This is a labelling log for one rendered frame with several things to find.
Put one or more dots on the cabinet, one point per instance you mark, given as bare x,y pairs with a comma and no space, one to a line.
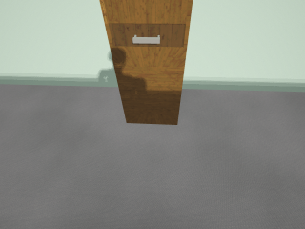
149,79

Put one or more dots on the drawer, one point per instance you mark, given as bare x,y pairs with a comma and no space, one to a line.
171,35

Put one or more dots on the handle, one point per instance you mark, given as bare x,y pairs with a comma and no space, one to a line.
146,40

